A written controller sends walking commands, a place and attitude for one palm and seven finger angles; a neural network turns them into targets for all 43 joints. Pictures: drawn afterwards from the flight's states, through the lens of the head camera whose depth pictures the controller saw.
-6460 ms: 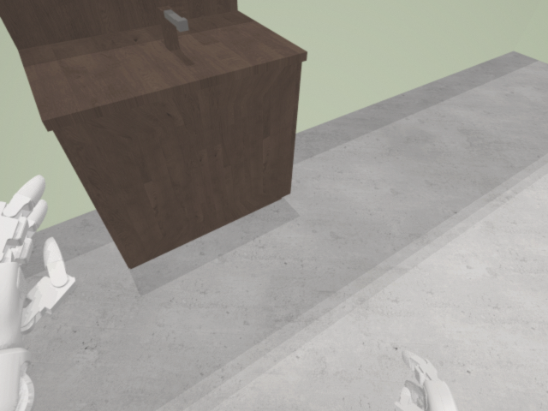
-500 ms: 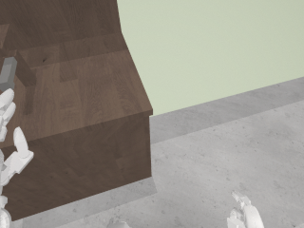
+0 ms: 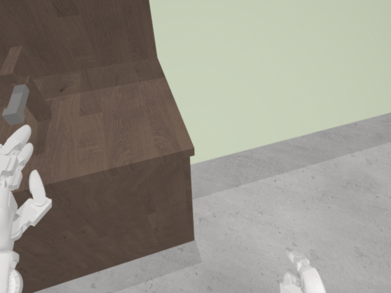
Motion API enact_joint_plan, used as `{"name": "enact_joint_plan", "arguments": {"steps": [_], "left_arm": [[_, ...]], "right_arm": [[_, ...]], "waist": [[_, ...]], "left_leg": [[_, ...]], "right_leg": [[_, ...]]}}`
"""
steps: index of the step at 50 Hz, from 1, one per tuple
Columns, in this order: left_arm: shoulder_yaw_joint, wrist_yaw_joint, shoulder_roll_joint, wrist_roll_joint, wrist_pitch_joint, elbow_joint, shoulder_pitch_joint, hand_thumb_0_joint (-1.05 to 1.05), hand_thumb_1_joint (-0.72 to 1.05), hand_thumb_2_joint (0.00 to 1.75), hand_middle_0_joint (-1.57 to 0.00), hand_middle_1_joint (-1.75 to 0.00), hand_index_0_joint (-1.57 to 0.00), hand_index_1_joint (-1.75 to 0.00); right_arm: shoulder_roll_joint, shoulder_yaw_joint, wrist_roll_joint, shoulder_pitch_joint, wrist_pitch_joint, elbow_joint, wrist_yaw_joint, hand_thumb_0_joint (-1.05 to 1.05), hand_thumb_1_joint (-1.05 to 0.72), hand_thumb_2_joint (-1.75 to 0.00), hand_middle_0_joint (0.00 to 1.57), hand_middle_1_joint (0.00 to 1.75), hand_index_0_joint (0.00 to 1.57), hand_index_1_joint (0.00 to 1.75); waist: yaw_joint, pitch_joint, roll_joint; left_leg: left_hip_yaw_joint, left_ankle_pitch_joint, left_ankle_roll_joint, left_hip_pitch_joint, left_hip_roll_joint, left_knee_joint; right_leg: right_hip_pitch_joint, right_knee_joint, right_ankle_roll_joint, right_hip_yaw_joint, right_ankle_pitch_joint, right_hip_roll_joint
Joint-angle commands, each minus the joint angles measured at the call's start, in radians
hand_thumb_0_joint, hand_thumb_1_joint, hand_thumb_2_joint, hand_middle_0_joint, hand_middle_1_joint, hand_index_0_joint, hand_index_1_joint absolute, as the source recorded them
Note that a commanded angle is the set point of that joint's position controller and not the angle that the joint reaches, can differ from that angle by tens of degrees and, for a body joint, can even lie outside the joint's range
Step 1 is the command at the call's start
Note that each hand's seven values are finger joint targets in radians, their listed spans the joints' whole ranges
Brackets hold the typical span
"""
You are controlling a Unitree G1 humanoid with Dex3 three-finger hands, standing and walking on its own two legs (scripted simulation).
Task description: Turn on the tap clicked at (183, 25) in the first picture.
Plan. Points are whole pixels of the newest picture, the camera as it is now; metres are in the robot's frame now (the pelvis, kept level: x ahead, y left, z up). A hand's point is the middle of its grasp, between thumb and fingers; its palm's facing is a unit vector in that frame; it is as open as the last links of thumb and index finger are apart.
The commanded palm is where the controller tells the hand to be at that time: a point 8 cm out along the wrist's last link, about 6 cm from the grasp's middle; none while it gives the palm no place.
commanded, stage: come to a stop and stand still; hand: left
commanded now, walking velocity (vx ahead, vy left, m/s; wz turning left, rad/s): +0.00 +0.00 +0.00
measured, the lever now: (13, 115) +0.43 +0.43 +0.13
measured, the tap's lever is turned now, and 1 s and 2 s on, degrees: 0 0 0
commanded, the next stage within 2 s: look again from close up in 1.56 s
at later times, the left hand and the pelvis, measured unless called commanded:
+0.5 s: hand out of the picture +0.18 +0.29 +0.16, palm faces +0.32 -0.86 -0.40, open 7.4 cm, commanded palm +0.12 +0.32 +0.18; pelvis -0.05 +0.05 +0.01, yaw -3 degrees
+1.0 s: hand out of the picture +0.21 +0.31 +0.17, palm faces +0.40 -0.84 -0.36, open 7.4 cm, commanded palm +0.15 +0.34 +0.18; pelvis -0.01 +0.06 +0.01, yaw +0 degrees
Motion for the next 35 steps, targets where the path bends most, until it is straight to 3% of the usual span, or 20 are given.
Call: {"name": "enact_joint_plan", "arguments": {"steps": [1,2,4,5,6,7,8,9,10,11,12,14,16,17,20,22,24,26,31,35], "left_arm": [[0.128,0.027,0.186,-0.002,-0.072,-0.199,-0.061,0.0,0.9,0.9,-0.2,-0.3,-0.2,-0.3],[0.118,0.025,0.182,0.0,-0.077,-0.233,-0.076,0.0,0.9,0.9,-0.2,-0.3,-0.2,-0.3],[0.109,0.029,0.177,0.009,-0.086,-0.223,-0.088,0.0,0.9,0.9,-0.2,-0.3,-0.2,-0.3],[0.705,0.012,0.955,0.146,-0.176,-0.356,-1.052,0.0,0.9,0.9,-0.2,-0.3,-0.2,-0.3],[0.301,-0.031,0.383,0.049,-0.112,0.159,-0.545,0.0,0.9,0.9,-0.2,-0.3,-0.2,-0.3],[0.201,-0.037,0.233,0.024,-0.116,0.114,-0.471,0.0,0.9,0.9,-0.2,-0.3,-0.2,-0.3],[0.142,-0.042,0.203,0.013,-0.144,0.085,-0.39,0.0,0.9,0.9,-0.2,-0.3,-0.2,-0.3],[0.098,-0.044,0.162,-0.003,-0.144,0.036,-0.265,0.0,0.9,0.9,-0.2,-0.3,-0.2,-0.3],[0.059,-0.049,0.14,-0.006,-0.141,-0.03,-0.209,0.0,0.9,0.9,-0.2,-0.3,-0.2,-0.3],[0.057,-0.048,0.147,-0.009,-0.136,-0.07,-0.15,0.0,0.9,0.9,-0.2,-0.3,-0.2,-0.3],[0.076,-0.044,0.158,-0.017,-0.129,-0.065,-0.072,0.0,0.9,0.9,-0.2,-0.3,-0.2,-0.3],[0.121,-0.041,0.206,-0.013,-0.125,-0.104,-0.077,0.0,0.9,0.9,-0.2,-0.3,-0.2,-0.3],[0.178,-0.037,0.251,-0.007,-0.125,-0.111,-0.105,0.0,0.9,0.9,-0.2,-0.3,-0.2,-0.3],[0.223,-0.031,0.302,-0.007,-0.131,-0.155,-0.162,0.0,0.9,0.9,-0.2,-0.3,-0.2,-0.3],[0.196,-0.033,0.251,0.007,-0.142,-0.158,-0.222,0.0,0.9,0.9,-0.2,-0.3,-0.2,-0.3],[0.184,-0.036,0.245,0.015,-0.146,-0.184,-0.287,0.0,0.9,0.9,-0.2,-0.3,-0.2,-0.3],[0.151,-0.039,0.206,0.026,-0.142,-0.152,-0.283,0.0,0.9,0.9,-0.2,-0.3,-0.2,-0.3],[0.13,-0.04,0.185,0.032,-0.139,-0.154,-0.253,0.0,0.9,0.9,-0.2,-0.3,-0.2,-0.3],[0.092,-0.042,0.151,0.039,-0.121,-0.105,-0.205,0.0,0.9,0.9,-0.2,-0.3,-0.2,-0.3],[0.091,-0.039,0.157,0.042,-0.12,-0.098,-0.253,0.0,0.9,0.9,-0.2,-0.3,-0.2,-0.3]], "right_arm": [[-0.108,-0.05,-0.004,-0.094,-0.049,-0.166,-0.023,0.0,-0.9,-0.9,0.2,0.3,0.2,0.3],[-0.11,-0.047,-0.006,-0.103,-0.048,-0.169,-0.025,0.0,-0.9,-0.9,0.2,0.3,0.2,0.3],[-0.111,-0.046,-0.005,-0.092,-0.054,-0.165,-0.024,0.0,-0.9,-0.9,0.2,0.3,0.2,0.3],[-0.158,-0.114,-0.047,0.079,-0.126,-0.127,-0.011,0.0,-0.9,-0.9,0.2,0.3,0.2,0.3],[-0.041,-0.062,-0.014,0.0,-0.132,-0.09,0.01,0.0,-0.9,-0.9,0.2,0.3,0.2,0.3],[-0.092,-0.086,0.02,-0.027,-0.142,-0.158,0.029,0.0,-0.9,-0.9,0.2,0.3,0.2,0.3],[-0.098,-0.078,0.019,-0.002,-0.148,-0.159,0.033,0.0,-0.9,-0.9,0.2,0.3,0.2,0.3],[-0.115,-0.084,0.02,-0.02,-0.148,-0.16,0.047,0.0,-0.9,-0.9,0.2,0.3,0.2,0.3],[-0.123,-0.086,0.02,-0.048,-0.148,-0.172,0.058,0.0,-0.9,-0.9,0.2,0.3,0.2,0.3],[-0.124,-0.088,0.019,-0.06,-0.149,-0.176,0.061,0.0,-0.9,-0.9,0.2,0.3,0.2,0.3],[-0.126,-0.088,0.019,-0.073,-0.147,-0.177,0.06,0.0,-0.9,-0.9,0.2,0.3,0.2,0.3],[-0.127,-0.075,0.013,-0.081,-0.139,-0.195,0.049,0.0,-0.9,-0.9,0.2,0.3,0.2,0.3],[-0.129,-0.071,0.008,-0.081,-0.137,-0.203,0.03,0.0,-0.9,-0.9,0.2,0.3,0.2,0.3],[-0.135,-0.07,0.006,-0.089,-0.136,-0.207,0.019,0.0,-0.9,-0.9,0.2,0.3,0.2,0.3],[-0.136,-0.071,0.003,-0.076,-0.147,-0.206,0.02,0.0,-0.9,-0.9,0.2,0.3,0.2,0.3],[-0.126,-0.063,0.001,-0.088,-0.16,-0.211,0.022,0.0,-0.9,-0.9,0.2,0.3,0.2,0.3],[-0.128,-0.067,-0.001,-0.073,-0.171,-0.2,0.033,0.0,-0.9,-0.9,0.2,0.3,0.2,0.3],[-0.124,-0.068,0.0,-0.069,-0.176,-0.197,0.046,0.0,-0.9,-0.9,0.2,0.3,0.2,0.3],[-0.123,-0.062,-0.008,-0.07,-0.17,-0.177,0.052,0.0,-0.9,-0.9,0.2,0.3,0.2,0.3],[-0.122,-0.058,-0.013,-0.064,-0.165,-0.162,0.041,0.0,-0.9,-0.9,0.2,0.3,0.2,0.3]], "waist": [[0.005,-0.137,0.021],[0.007,-0.133,0.111],[0.01,-0.12,0.1],[0.073,0.039,-0.113],[0.02,-0.138,-0.175],[0.035,-0.172,-0.013],[0.037,-0.188,0.019],[0.045,-0.19,0.034],[0.053,-0.171,0.007],[0.055,-0.153,-0.036],[0.052,-0.133,-0.035],[0.04,-0.08,-0.112],[0.031,-0.054,-0.121],[0.025,-0.036,-0.076],[0.023,-0.087,0.086],[0.029,-0.078,0.167],[0.031,-0.075,0.148],[0.033,-0.094,0.085],[0.028,-0.038,-0.036],[0.02,-0.051,0.015]], "left_leg": [[-0.071,0.318,0.036,0.093,0.099,-0.146],[-0.107,0.319,0.048,0.063,0.128,-0.188],[-0.12,0.242,0.059,-0.036,0.145,-0.212],[0.002,0.244,0.072,-0.163,0.08,0.035],[0.001,0.146,0.029,-0.045,-0.06,0.078],[-0.007,0.105,0.015,-0.001,-0.042,-0.002],[0.03,0.11,0.018,0.014,-0.036,-0.039],[0.019,0.137,0.026,0.039,-0.04,-0.086],[0.007,0.162,0.033,0.058,-0.028,-0.106],[-0.005,0.152,0.039,0.067,-0.018,-0.116],[-0.02,0.104,0.04,0.088,0.0,-0.146],[-0.043,-0.069,0.037,0.029,0.002,-0.188],[-0.049,-0.134,0.039,0.015,0.004,-0.215],[-0.066,-0.15,0.039,0.011,0.013,-0.249],[-0.113,-0.214,0.066,-0.039,0.07,-0.342],[-0.138,-0.316,0.076,-0.11,0.097,-0.406],[-0.134,-0.354,0.078,-0.15,0.103,-0.416],[-0.118,-0.329,0.07,-0.144,0.081,-0.387],[-0.077,-0.238,0.035,-0.067,0.014,-0.301],[-0.098,-0.183,0.022,0.024,0.016,-0.318]], "right_leg": [[0.042,-0.111,0.048,0.154,0.222,-0.122],[0.058,-0.088,0.06,0.126,0.177,-0.098],[0.124,-0.076,0.065,0.113,0.123,-0.085],[-0.013,-0.264,0.102,0.245,0.32,-0.159],[0.046,-0.193,-0.019,0.321,0.46,-0.231],[0.11,-0.143,-0.024,0.382,0.571,-0.265],[0.135,-0.142,0.018,0.313,0.52,-0.238],[0.155,-0.147,0.052,0.254,0.41,-0.199],[0.116,-0.168,0.078,0.236,0.279,-0.17],[0.08,-0.195,0.081,0.226,0.157,-0.157],[0.032,-0.208,0.059,0.207,0.038,-0.146],[-0.026,-0.261,0.043,0.196,-0.206,-0.12],[-0.067,-0.27,0.039,0.183,-0.289,-0.101],[-0.078,-0.252,0.041,0.167,-0.283,-0.084],[0.066,-0.088,0.047,0.105,-0.087,-0.033],[0.123,-0.001,0.051,0.085,-0.05,-0.018],[0.162,0.02,0.046,0.077,-0.029,-0.011],[0.19,-0.033,0.04,0.087,-0.026,-0.017],[0.06,-0.223,0.033,0.162,-0.104,-0.037],[0.002,-0.245,0.039,0.169,-0.077,-0.027]]}}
